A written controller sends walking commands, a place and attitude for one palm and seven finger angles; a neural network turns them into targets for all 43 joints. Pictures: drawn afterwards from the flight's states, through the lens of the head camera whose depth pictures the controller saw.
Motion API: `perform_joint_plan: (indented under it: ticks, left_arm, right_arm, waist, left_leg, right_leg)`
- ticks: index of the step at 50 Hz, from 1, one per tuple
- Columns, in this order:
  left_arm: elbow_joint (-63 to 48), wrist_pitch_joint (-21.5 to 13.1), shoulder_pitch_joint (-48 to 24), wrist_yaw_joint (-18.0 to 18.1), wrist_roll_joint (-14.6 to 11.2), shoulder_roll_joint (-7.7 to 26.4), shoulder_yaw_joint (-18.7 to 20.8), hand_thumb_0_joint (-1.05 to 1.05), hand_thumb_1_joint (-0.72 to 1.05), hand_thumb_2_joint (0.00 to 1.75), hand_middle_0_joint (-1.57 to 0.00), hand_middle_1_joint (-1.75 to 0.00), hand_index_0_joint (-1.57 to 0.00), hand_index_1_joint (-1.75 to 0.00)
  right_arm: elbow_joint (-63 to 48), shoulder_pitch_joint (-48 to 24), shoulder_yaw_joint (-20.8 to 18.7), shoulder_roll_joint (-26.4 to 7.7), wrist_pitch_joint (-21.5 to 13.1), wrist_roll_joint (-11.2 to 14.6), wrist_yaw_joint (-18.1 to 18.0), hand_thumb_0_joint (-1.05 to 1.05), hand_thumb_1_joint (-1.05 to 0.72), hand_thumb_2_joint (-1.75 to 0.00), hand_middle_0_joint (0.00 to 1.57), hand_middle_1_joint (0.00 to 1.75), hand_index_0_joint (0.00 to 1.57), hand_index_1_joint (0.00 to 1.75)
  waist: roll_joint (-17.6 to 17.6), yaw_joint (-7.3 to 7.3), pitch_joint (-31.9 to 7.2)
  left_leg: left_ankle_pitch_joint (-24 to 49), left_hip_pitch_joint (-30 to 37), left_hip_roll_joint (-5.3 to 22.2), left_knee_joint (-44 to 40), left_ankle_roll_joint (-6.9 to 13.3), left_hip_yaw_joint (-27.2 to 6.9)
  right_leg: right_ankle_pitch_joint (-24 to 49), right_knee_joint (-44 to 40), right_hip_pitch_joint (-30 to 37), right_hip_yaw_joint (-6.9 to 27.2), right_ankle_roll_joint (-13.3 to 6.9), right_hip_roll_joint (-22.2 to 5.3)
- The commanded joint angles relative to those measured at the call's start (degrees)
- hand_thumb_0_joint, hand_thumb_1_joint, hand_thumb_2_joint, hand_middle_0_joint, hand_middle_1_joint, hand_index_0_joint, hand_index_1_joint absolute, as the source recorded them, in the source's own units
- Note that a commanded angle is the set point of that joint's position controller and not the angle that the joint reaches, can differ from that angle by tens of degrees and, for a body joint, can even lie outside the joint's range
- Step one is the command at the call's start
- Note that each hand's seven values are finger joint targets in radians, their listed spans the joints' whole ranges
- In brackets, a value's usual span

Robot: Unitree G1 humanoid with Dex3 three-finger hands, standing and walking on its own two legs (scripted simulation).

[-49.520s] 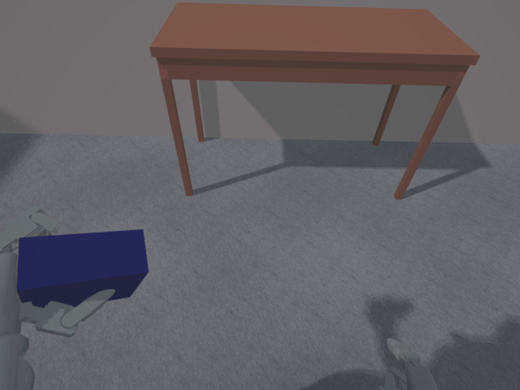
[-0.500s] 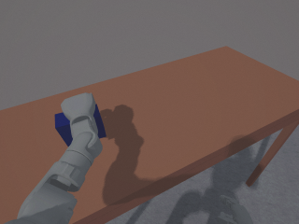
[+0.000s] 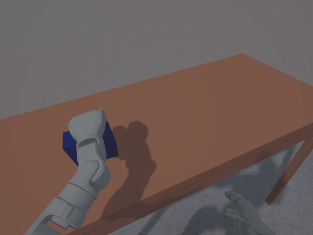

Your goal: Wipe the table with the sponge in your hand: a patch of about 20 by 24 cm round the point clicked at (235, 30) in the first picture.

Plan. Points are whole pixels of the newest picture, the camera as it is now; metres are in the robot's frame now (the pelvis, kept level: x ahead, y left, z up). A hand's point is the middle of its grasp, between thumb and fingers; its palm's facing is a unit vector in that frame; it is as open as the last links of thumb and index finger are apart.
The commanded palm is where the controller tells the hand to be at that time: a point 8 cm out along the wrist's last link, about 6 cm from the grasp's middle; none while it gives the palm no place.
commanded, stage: wipe back along the third lane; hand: left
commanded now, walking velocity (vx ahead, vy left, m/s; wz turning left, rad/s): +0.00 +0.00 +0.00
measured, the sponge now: (94, 148) +0.33 +0.23 +0.06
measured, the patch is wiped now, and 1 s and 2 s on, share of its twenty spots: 0.90 0.90 0.90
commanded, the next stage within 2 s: slide back across to the middle lane in 0.58 s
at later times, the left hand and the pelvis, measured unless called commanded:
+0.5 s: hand (102, 149) +0.29 +0.18 +0.11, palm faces +0.12 -0.07 -0.99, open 9.0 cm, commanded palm +0.23 +0.16 +0.13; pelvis -0.02 -0.03 +0.00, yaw -1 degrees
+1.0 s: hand (92, 158) +0.26 +0.19 +0.12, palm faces +0.21 -0.23 -0.95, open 9.0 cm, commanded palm +0.20 +0.20 +0.15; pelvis -0.01 -0.02 +0.00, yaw -3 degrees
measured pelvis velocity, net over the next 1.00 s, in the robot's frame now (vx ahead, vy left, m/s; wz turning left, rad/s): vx -0.01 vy -0.02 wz -0.05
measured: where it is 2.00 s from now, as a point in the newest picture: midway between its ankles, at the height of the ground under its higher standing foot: outside the picture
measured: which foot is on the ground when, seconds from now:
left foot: down 0.00-1.00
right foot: down 0.00-1.00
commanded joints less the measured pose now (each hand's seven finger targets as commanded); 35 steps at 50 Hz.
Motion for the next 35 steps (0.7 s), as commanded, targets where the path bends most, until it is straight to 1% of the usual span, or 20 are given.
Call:
perform_joint_plan:
  ticks: [1,3,4,7,9,10,11,13,14,15,16,17,19,20,27,28,29,30,33,35]
  left_arm:
    - [-3.1,1.3,-3.5,-3.8,-4.1,-2.5,-1.3,0.0,0.1,1.3,-1.2,-1.6,-1.2,-1.6]
    - [-2.9,1.5,-3.6,-3.9,-3.7,-2.0,-0.9,0.0,0.1,1.3,-1.2,-1.6,-1.2,-1.6]
    - [-3.1,1.5,-3.0,-3.6,-3.5,0.0,0.9,0.0,0.1,1.3,-1.2,-1.6,-1.2,-1.6]
    - [-3.2,1.5,-2.0,-3.8,-3.7,-2.1,-1.1,0.0,0.1,1.3,-1.2,-1.6,-1.2,-1.6]
    - [-2.7,1.4,-2.3,-3.8,-3.3,-0.6,0.2,0.0,0.1,1.3,-1.2,-1.6,-1.2,-1.6]
    - [-3.7,1.2,-2.2,-3.9,-3.8,-2.6,-1.6,0.0,0.1,1.3,-1.2,-1.6,-1.2,-1.6]
    - [-3.0,1.1,-1.5,-3.8,-3.8,-1.0,0.0,0.0,0.1,1.3,-1.2,-1.6,-1.2,-1.6]
    - [-3.3,0.9,-1.7,-3.9,-3.8,-2.1,-1.3,0.0,0.1,1.3,-1.2,-1.6,-1.2,-1.6]
    - [-3.4,0.8,-1.2,-3.8,-3.8,-0.3,0.6,0.0,0.1,1.3,-1.2,-1.6,-1.2,-1.6]
    - [-3.5,0.7,-1.5,-3.8,-4.0,-1.7,-0.8,0.0,0.1,1.3,-1.2,-1.6,-1.2,-1.6]
    - [-2.9,0.5,0.0,-3.6,-4.0,-0.4,0.6,0.0,0.1,1.3,-1.2,-1.6,-1.2,-1.6]
    - [-3.8,0.4,-0.5,-3.9,-4.4,-1.8,-0.9,0.0,0.1,1.3,-1.2,-1.6,-1.2,-1.6]
    - [-3.1,0.4,-0.5,-3.6,-3.9,1.2,1.7,0.0,0.1,1.3,-1.2,-1.6,-1.2,-1.6]
    - [-4.1,0.2,0.2,-3.7,-4.2,-1.4,-0.5,0.0,0.1,1.3,-1.2,-1.6,-1.2,-1.6]
    - [-9.3,-0.5,10.9,-3.7,-5.6,0.1,1.6,0.0,0.1,1.3,-1.2,-1.6,-1.2,-1.6]
    - [-10.4,-0.4,10.6,-3.8,-5.7,-0.1,1.1,0.0,0.1,1.3,-1.2,-1.6,-1.2,-1.6]
    - [-10.9,-0.5,10.6,-3.6,-5.7,1.8,3.1,0.0,0.1,1.3,-1.2,-1.6,-1.2,-1.6]
    - [-12.1,-0.6,10.2,-3.7,-5.7,-0.7,0.7,0.0,0.1,1.3,-1.2,-1.6,-1.2,-1.6]
    - [-12.9,-0.9,12.6,-3.3,-5.4,-0.1,1.4,0.0,0.1,1.3,-1.2,-1.6,-1.2,-1.6]
    - [-14.8,-1.2,11.6,-2.9,-5.3,1.9,3.3,0.0,0.1,1.3,-1.2,-1.6,-1.2,-1.6]
  right_arm:
    - [-10.6,-14.9,-1.8,-5.2,-3.3,0.3,0.0,0.0,-0.9,-0.9,0.2,0.3,0.2,0.3]
    - [-10.3,-14.9,-1.9,-5.2,-3.6,0.4,0.0,0.0,-0.9,-0.9,0.2,0.3,0.2,0.3]
    - [-10.2,-14.9,-2.0,-5.5,-3.7,0.3,-0.1,0.0,-0.9,-0.9,0.2,0.3,0.2,0.3]
    - [-10.4,-15.5,-1.8,-5.1,-4.0,0.4,-0.1,0.0,-0.9,-0.9,0.2,0.3,0.2,0.3]
    - [-10.0,-15.4,-2.0,-5.4,-4.1,0.4,-0.1,0.0,-0.9,-0.9,0.2,0.3,0.2,0.3]
    - [-10.6,-15.7,-1.9,-5.0,-4.3,0.4,-0.1,0.0,-0.9,-0.9,0.2,0.3,0.2,0.3]
    - [-10.2,-15.6,-1.9,-5.2,-4.4,0.5,-0.1,0.0,-0.9,-0.9,0.2,0.3,0.2,0.3]
    - [-10.3,-15.9,-1.9,-5.0,-4.5,0.5,-0.2,0.0,-0.9,-0.9,0.2,0.3,0.2,0.3]
    - [-10.2,-15.7,-2.1,-5.2,-4.6,0.4,-0.3,0.0,-0.9,-0.9,0.2,0.3,0.2,0.3]
    - [-10.4,-15.9,-1.9,-5.0,-4.7,0.5,-0.3,0.0,-0.9,-0.9,0.2,0.3,0.2,0.3]
    - [-10.3,-16.0,-2.0,-5.1,-4.9,0.5,-0.4,0.0,-0.9,-0.9,0.2,0.3,0.2,0.3]
    - [-10.5,-16.3,-1.8,-4.9,-5.1,0.5,-0.5,0.0,-0.9,-0.9,0.2,0.3,0.2,0.3]
    - [-9.9,-16.1,-2.0,-5.4,-5.2,0.4,-0.7,0.0,-0.9,-0.9,0.2,0.3,0.2,0.3]
    - [-10.4,-16.3,-1.9,-4.9,-5.3,0.4,-0.6,0.0,-0.9,-0.9,0.2,0.3,0.2,0.3]
    - [-11.3,-17.5,-2.1,-4.7,-5.9,0.3,0.2,0.0,-0.9,-0.9,0.2,0.3,0.2,0.3]
    - [-11.3,-17.6,-2.0,-4.7,-5.8,0.3,0.2,0.0,-0.9,-0.9,0.2,0.3,0.2,0.3]
    - [-10.9,-17.2,-2.4,-5.0,-5.8,0.2,0.1,0.0,-0.9,-0.9,0.2,0.3,0.2,0.3]
    - [-11.4,-17.7,-2.1,-4.7,-5.9,0.2,0.1,0.0,-0.9,-0.9,0.2,0.3,0.2,0.3]
    - [-11.1,-17.4,-2.1,-4.6,-5.9,0.2,0.0,0.0,-0.9,-0.9,0.2,0.3,0.2,0.3]
    - [-11.2,-17.5,-2.2,-4.8,-5.8,0.1,-0.2,0.0,-0.9,-0.9,0.2,0.3,0.2,0.3]
  waist:
    - [-10.9,-1.02,-3.5]
    - [-10.8,-0.86,-3.1]
    - [-10.9,-0.58,-3.6]
    - [-11.0,-0.61,-3.3]
    - [-10.8,-0.47,-3.0]
    - [-11.0,-0.62,-3.1]
    - [-11.8,-0.49,-3.1]
    - [-11.0,-0.6,-2.5]
    - [-11.3,-0.25,-2.2]
    - [-11.9,-0.62,-1.8]
    - [-12.0,-0.19,-1.5]
    - [-12.0,-0.42,-1.1]
    - [-11.7,-0.19,-0.3]
    - [-12.1,-0.28,-0.7]
    - [-12.7,1.01,-1.0]
    - [-12.9,0.73,-0.2]
    - [-13.8,0.76,0.5]
    - [-13.2,0.4,0.5]
    - [-12.6,0.57,1.5]
    - [-12.2,0.66,1.2]
  left_leg:
    - [17.4,2.6,0.0,-3.0,1.2,1.4]
    - [16.0,2.7,-0.2,-3.1,1.3,1.5]
    - [15.6,2.5,0.0,-3.3,1.2,1.3]
    - [14.2,2.3,-0.4,-3.3,1.3,1.7]
    - [12.8,2.1,-0.3,-3.6,1.2,1.5]
    - [12.4,2.1,-0.5,-3.4,1.4,1.9]
    - [12.0,2.1,-0.5,-3.3,1.3,1.9]
    - [11.1,2.1,-0.6,-3.5,1.4,2.1]
    - [10.3,1.8,-0.6,-3.7,1.4,2.0]
    - [9.8,1.7,-0.7,-3.6,1.5,2.3]
    - [9.3,1.5,-0.7,-3.7,1.4,2.2]
    - [9.0,1.5,-0.9,-3.7,1.5,2.6]
    - [8.4,1.3,-0.7,-3.9,1.3,2.3]
    - [8.6,1.5,-0.9,-3.7,1.5,2.7]
    - [11.7,2.0,-1.2,-2.6,1.6,3.2]
    - [11.6,2.0,-1.2,-2.7,1.6,3.3]
    - [11.2,2.2,-1.0,-2.8,1.5,2.9]
    - [11.1,2.2,-1.0,-2.9,1.7,3.3]
    - [12.0,2.9,-1.0,-2.8,1.6,3.1]
    - [11.5,3.2,-0.9,-3.3,1.5,3.0]
  right_leg:
    - [24.9,-2.9,2.1,-1.1,-2.0,0.7]
    - [23.1,-3.3,1.7,-0.8,-2.0,0.9]
    - [22.2,-3.3,1.8,-0.4,-2.1,0.9]
    - [20.8,-3.5,1.8,-0.3,-1.7,0.8]
    - [18.6,-3.9,1.1,0.2,-1.8,0.9]
    - [18.4,-4.0,1.4,0.0,-1.5,0.7]
    - [17.9,-4.1,1.4,0.2,-1.5,0.7]
    - [16.4,-4.6,0.8,0.6,-1.4,0.6]
    - [15.2,-5.0,0.7,0.9,-1.4,0.7]
    - [14.7,-5.1,0.7,1.0,-1.2,0.6]
    - [13.5,-5.5,0.5,1.3,-1.2,0.6]
    - [13.4,-5.9,0.5,1.4,-0.9,0.4]
    - [12.5,-6.3,0.1,2.4,-1.1,0.5]
    - [12.4,-6.1,0.5,1.8,-0.9,0.3]
    - [19.1,-5.9,3.5,3.3,-0.5,0.2]
    - [19.0,-6.3,3.2,3.5,-0.4,0.1]
    - [17.7,-6.8,2.5,4.0,-0.5,0.3]
    - [17.8,-6.5,2.5,3.3,-0.3,0.2]
    - [18.9,-6.6,1.9,3.7,-0.6,0.5]
    - [17.3,-6.7,1.8,3.8,-0.7,0.6]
